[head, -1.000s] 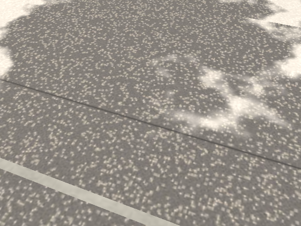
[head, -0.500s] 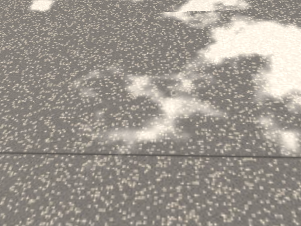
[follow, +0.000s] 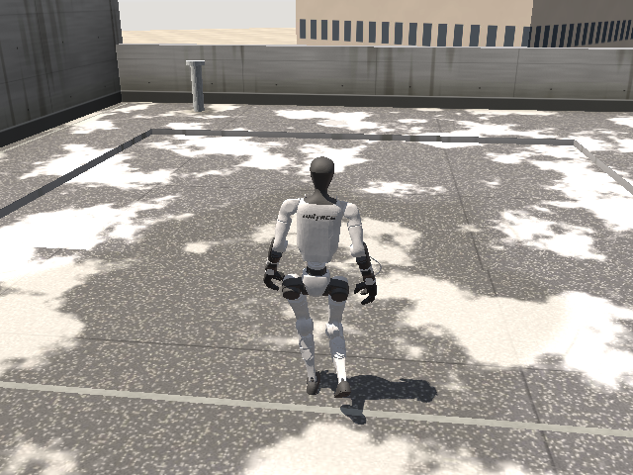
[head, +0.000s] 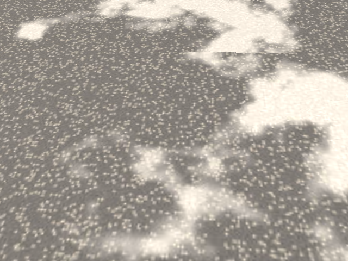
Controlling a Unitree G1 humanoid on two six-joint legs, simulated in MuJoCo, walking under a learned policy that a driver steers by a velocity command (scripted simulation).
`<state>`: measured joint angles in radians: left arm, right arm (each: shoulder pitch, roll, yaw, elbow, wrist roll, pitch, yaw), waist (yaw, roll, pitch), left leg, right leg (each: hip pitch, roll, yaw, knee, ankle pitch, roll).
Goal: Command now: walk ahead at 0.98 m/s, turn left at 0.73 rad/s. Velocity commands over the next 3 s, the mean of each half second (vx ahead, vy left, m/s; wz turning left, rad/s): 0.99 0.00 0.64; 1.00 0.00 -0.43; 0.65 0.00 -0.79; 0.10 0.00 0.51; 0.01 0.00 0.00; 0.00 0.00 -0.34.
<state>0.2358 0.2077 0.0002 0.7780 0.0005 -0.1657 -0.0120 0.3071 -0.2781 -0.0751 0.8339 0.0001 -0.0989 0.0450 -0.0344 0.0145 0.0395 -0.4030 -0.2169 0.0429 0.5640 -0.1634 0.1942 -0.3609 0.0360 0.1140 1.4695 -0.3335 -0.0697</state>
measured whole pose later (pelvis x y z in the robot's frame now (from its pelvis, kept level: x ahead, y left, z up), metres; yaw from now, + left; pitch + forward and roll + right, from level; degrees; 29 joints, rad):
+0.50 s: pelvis +0.43 -0.04 +0.03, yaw +21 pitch +1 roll -2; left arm 0.47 0.28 0.08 0.80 -0.01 -0.12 -0.02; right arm 0.18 -0.29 -0.04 0.68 0.03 -0.08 0.02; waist 0.07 0.04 -0.01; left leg -0.64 0.03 -0.06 1.24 -0.30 0.10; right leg -0.15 0.05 0.03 0.39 -0.25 -0.02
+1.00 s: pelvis +0.82 +0.12 +0.02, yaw +5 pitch +0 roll +4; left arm 0.19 0.33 0.07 0.67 -0.04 -0.02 -0.01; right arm 0.40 -0.31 -0.10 0.86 -0.01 -0.10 0.01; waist -0.06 -0.05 -0.01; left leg -0.03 0.01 0.18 0.36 -0.31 -0.04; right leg -0.82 -0.14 0.01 1.24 -0.17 -0.04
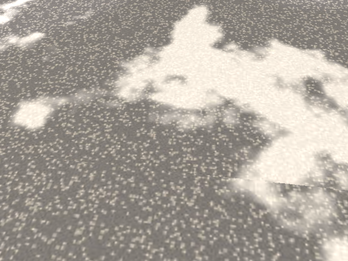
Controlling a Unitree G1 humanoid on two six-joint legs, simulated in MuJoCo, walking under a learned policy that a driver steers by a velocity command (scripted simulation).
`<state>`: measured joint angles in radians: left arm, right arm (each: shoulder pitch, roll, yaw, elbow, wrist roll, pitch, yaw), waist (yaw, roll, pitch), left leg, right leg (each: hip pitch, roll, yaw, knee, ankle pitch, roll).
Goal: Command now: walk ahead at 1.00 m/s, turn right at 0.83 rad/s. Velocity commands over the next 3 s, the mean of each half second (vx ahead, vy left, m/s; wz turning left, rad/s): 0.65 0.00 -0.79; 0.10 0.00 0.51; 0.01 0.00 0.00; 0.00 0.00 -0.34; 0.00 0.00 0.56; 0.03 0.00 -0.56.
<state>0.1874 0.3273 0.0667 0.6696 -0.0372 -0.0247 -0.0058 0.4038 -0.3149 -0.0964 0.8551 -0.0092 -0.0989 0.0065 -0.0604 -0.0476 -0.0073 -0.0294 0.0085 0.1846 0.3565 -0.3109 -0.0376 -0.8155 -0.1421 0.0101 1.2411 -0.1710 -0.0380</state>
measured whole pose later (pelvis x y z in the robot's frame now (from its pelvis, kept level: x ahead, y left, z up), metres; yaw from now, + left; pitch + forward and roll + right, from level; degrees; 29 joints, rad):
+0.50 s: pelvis +0.35 -0.07 +0.00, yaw -26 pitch +1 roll +1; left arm 0.28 0.28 0.05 0.65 -0.01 -0.02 0.03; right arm 0.00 -0.30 -0.03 0.65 -0.02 -0.08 0.00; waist 0.05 0.04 0.09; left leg -0.69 0.06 -0.10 0.79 0.00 -0.06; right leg -0.24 0.17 0.11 0.47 -0.22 -0.12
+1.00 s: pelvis +0.50 -0.10 +0.00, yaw -5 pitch +2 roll -2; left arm 0.08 0.27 0.05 0.68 -0.01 -0.01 0.01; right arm 0.22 -0.31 -0.09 0.60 0.02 0.06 -0.04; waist -0.04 0.02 0.07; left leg -0.39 -0.18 -0.29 0.44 -0.05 0.03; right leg -0.41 0.09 0.18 0.64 -0.32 0.03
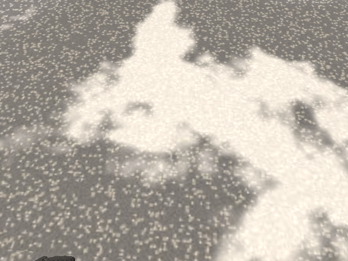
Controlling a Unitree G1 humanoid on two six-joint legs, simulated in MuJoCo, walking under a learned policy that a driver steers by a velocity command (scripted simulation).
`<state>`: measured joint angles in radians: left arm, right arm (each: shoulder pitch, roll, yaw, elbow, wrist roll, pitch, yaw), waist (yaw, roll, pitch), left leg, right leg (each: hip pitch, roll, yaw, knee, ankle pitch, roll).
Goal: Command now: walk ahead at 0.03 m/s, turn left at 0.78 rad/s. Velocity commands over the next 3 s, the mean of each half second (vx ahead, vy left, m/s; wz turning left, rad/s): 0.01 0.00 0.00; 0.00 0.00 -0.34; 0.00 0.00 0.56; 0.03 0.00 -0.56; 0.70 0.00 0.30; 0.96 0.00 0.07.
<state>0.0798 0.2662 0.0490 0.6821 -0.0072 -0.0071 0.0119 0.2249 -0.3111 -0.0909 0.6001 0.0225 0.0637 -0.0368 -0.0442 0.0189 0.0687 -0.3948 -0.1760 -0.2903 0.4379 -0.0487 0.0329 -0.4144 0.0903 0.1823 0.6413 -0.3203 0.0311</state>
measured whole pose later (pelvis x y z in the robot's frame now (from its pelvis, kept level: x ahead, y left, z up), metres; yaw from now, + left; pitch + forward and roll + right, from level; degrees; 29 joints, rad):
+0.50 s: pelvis +0.02 -0.02 +0.00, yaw -4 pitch +2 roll +1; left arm 0.22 0.31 0.08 0.71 -0.04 0.05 0.03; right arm 0.12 -0.27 -0.05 0.65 0.00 0.01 -0.02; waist 0.05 -0.03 0.05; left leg -0.18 -0.07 -0.08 0.43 -0.26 0.01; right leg -0.36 0.10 0.25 0.59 -0.32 0.00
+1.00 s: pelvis +0.02 -0.06 +0.00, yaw -12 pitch +1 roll +0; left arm 0.08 0.22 0.02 0.61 0.02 0.03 0.02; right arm 0.25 -0.32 -0.06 0.80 0.03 0.04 -0.01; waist -0.05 0.03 0.06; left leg -0.39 0.04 -0.01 1.01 -0.58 -0.07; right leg -0.28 -0.02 -0.07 0.49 -0.24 -0.03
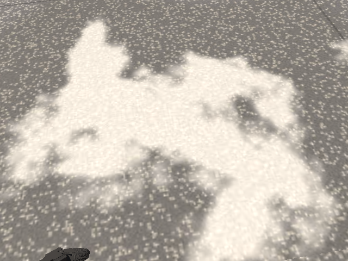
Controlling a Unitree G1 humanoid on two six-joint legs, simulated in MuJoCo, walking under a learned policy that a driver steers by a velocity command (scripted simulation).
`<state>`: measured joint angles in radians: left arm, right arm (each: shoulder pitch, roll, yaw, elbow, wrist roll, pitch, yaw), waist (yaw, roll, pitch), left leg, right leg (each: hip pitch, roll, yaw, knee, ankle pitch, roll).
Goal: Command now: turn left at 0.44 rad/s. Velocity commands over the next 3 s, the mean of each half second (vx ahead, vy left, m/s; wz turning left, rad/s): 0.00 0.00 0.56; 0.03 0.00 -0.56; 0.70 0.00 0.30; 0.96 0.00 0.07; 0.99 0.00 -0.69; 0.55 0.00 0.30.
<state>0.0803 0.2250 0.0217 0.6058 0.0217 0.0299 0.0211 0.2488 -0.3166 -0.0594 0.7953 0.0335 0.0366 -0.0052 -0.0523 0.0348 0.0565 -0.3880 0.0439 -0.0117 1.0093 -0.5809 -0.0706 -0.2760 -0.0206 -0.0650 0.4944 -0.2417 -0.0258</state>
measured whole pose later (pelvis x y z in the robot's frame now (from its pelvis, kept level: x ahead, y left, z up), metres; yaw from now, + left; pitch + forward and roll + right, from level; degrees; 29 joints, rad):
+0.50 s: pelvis -0.01 +0.05 +0.00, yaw +19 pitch +1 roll -2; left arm 0.12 0.33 0.10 0.77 -0.01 0.04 0.02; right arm 0.20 -0.27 -0.05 0.63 -0.02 0.02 -0.02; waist 0.01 -0.05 0.06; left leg -0.26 0.00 0.06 0.50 -0.26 0.07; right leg -0.53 -0.04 -0.02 1.15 -0.38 0.06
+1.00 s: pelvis +0.03 +0.02 -0.01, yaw -2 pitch +2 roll +0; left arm 0.18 0.31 0.09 0.62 -0.03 0.04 -0.02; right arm 0.13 -0.32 -0.10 0.71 0.02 0.01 0.01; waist 0.00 0.04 0.09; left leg -0.38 0.09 0.13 1.01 -0.53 -0.02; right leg -0.35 0.00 -0.08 0.65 -0.32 -0.07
